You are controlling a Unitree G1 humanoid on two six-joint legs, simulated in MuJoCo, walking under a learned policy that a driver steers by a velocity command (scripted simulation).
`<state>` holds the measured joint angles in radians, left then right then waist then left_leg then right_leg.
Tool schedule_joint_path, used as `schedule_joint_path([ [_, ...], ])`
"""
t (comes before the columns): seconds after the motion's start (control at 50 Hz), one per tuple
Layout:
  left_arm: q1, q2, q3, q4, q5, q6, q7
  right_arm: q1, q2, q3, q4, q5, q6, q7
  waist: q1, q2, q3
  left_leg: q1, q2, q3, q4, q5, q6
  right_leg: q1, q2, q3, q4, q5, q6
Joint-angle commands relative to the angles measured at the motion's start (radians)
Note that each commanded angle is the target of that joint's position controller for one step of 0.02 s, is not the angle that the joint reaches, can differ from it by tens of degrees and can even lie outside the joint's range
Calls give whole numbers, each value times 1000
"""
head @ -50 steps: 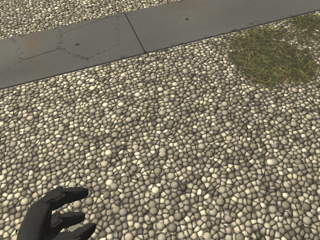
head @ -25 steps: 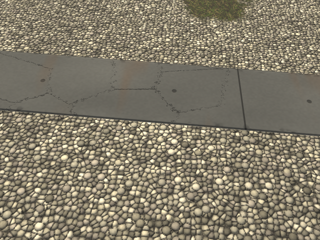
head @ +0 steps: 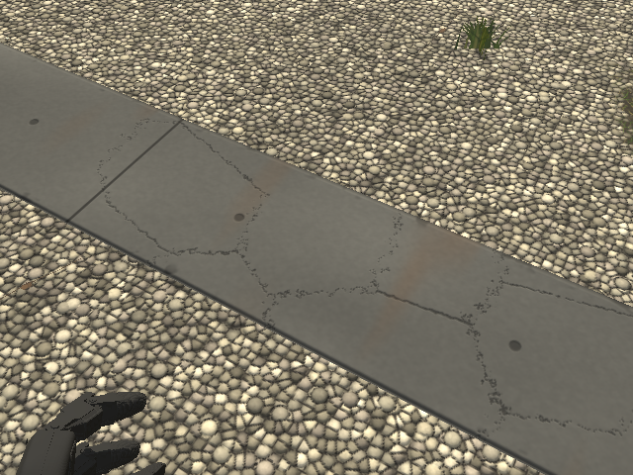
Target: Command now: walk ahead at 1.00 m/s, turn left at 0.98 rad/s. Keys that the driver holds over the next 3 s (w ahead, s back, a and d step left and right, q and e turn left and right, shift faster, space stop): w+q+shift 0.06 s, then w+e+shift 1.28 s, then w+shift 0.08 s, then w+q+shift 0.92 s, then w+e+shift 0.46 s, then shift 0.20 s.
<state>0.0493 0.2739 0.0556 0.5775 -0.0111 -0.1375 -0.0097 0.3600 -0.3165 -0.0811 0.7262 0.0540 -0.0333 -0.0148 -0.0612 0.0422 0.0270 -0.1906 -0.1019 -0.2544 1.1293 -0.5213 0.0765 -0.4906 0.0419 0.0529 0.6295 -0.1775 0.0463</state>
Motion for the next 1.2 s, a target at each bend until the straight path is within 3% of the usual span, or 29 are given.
schedule_joint_path([
  [0.02,272,125,54,4,14,18,7,-78,-84,16,-134,-13,-15,3,178,-180,-148,-693,130,123,364,174,-19,741,-388,640,-363,-528,-190],
  [0.04,272,127,52,29,24,23,8,-149,-77,13,-154,-40,-16,9,169,-70,-78,-650,165,131,314,200,-15,622,-344,488,-354,-324,-172],
  [0.06,290,108,47,59,30,23,7,-195,-63,12,-165,-46,-17,21,166,-62,-20,-590,204,121,243,203,-8,519,-295,325,-345,-118,-147],
  [0.12,294,27,11,135,14,11,-14,-163,28,36,-182,-3,-12,30,84,-128,11,-574,209,105,177,191,7,411,-271,310,-421,-162,-207],
  [0.22,316,118,21,164,-8,13,-6,-333,8,57,-228,-54,-50,56,65,-48,123,-625,224,177,-187,446,-35,336,-258,204,-523,16,-261],
  [0.3,427,166,23,205,-29,22,8,-489,6,60,-262,-39,-88,82,126,-67,130,-358,146,240,-469,579,-61,313,-253,117,-568,150,-243],
  [0.36,476,184,16,248,-15,45,13,-390,-88,11,-250,-28,-98,68,40,-177,2,-121,73,262,-563,482,-29,445,-263,90,-345,614,-187],
  [0.38,461,204,15,251,-3,52,13,-231,-127,-14,-220,-24,-92,55,-66,-208,-101,103,59,280,-556,439,-9,382,-231,52,-130,746,-158],
  [0.4,415,187,7,222,14,49,15,5,-163,-33,-173,-31,-78,33,-191,-202,-234,457,181,177,-477,389,11,129,-193,55,176,585,-120],
  [0.42,555,-2,-38,184,9,32,16,110,-265,-50,-138,-68,-72,27,-94,133,-475,781,485,-322,-572,-7,121,-162,-65,43,586,-148,-85],
  [0.44,540,25,-38,174,-47,16,16,146,-211,-35,-127,-69,-73,38,-107,261,-560,746,532,-644,-810,-281,156,-253,-62,131,758,-282,-101],
  [0.46,400,80,-14,146,-78,22,27,93,-136,-17,-97,-54,-73,35,-105,201,-317,617,497,-507,-850,-240,121,-382,-99,93,834,-224,-96],
  [0.5,270,72,-9,125,-36,37,29,-6,-56,1,-57,-62,-74,34,-47,36,-98,311,435,-193,-853,102,89,-353,-177,50,775,-119,-99],
  [0.52,299,48,-6,122,-34,56,19,-58,-16,8,-45,-81,-78,34,16,85,-66,193,417,-99,-873,187,91,-285,-210,65,743,-87,-95],
  [0.56,295,2,-7,119,-44,103,3,-137,44,15,-19,-68,-82,37,69,85,-5,72,385,79,-928,285,65,-236,-241,62,706,-116,-97],
  [0.62,235,7,-9,80,-25,131,-5,-194,5,2,-6,-60,-92,25,105,32,94,-13,386,263,-986,448,59,-290,-261,56,630,-17,-69],
  [0.72,88,57,-9,33,-15,117,-50,-175,-138,-28,4,-56,-92,5,93,-75,122,41,326,489,-1051,536,10,-140,-196,-93,256,298,-119],
  [0.76,90,104,10,24,-22,115,-59,-159,-205,-42,5,-51,-78,8,114,-37,81,166,336,519,-956,980,-4,-41,-114,-181,197,258,-154],
  [0.82,439,247,81,94,-40,142,-48,-186,-269,-59,-16,-33,-35,8,314,66,-121,170,359,503,-408,1533,-10,394,12,-236,212,18,-229],
  [0.84,620,304,114,153,-45,154,-29,-210,-219,-42,-14,-32,-43,10,395,-26,-164,-45,283,486,-21,1188,-55,687,8,-138,133,49,-271],
  [0.86,526,357,106,163,-43,152,-28,-127,7,22,-49,-66,-79,22,207,-463,-54,-416,41,405,449,-26,-103,758,-64,180,31,45,-369],
  [0.88,424,321,73,71,-6,111,-35,-43,14,49,-132,-36,-126,31,99,-494,-293,-641,-1,144,564,-78,-68,875,-274,814,-286,-462,-533],
  [0.9,421,225,62,44,-6,86,-40,-204,-125,24,-142,-11,-152,33,173,-245,-203,-653,65,94,459,59,-17,780,-290,879,-424,-590,-449],
  [0.92,411,209,55,62,2,63,-47,-289,-122,21,-160,-3,-154,27,143,-65,-78,-641,88,115,345,132,-2,625,-276,835,-448,-566,-403],
  [0.96,314,200,51,50,6,36,-49,-267,-96,28,-132,-61,-140,14,65,37,-30,-462,147,83,189,187,-18,367,-190,632,-339,-186,-380],
  [1.0,250,181,42,34,7,41,-27,-226,-91,19,-122,-57,-109,16,8,-20,-10,-413,168,73,63,213,-59,259,-152,567,-402,-237,-390],
  [1.06,302,141,29,52,-22,44,11,-396,-51,32,-172,-73,-94,11,71,24,82,-401,153,135,-224,340,-122,152,-87,404,-432,-81,-368],
  [1.1,317,146,33,70,-22,58,27,-495,4,44,-210,-78,-98,22,118,-28,95,-315,111,179,-431,544,-148,93,-29,322,-412,-36,-314],
  [1.2,362,141,47,115,-40,70,35,-531,-56,7,-248,-23,-112,33,148,-125,48,-158,80,132,-643,647,-154,206,-58,397,-328,-98,-244],
])
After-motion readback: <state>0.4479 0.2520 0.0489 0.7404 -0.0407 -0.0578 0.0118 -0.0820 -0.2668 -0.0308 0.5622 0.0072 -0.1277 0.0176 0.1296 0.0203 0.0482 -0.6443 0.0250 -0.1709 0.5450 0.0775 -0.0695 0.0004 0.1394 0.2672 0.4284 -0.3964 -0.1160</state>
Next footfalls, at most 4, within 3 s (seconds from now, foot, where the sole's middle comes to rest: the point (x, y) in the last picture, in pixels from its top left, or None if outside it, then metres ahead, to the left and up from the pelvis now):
0.40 left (225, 454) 0.52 0.18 -0.75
0.84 right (361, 298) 0.88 -0.14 -0.75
1.28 left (366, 168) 1.33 -0.20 -0.75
1.74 right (531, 164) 1.33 -0.69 -0.75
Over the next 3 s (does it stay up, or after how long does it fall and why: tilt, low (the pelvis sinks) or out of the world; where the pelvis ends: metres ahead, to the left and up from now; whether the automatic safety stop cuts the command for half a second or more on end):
stays up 2.28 -1.02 0.03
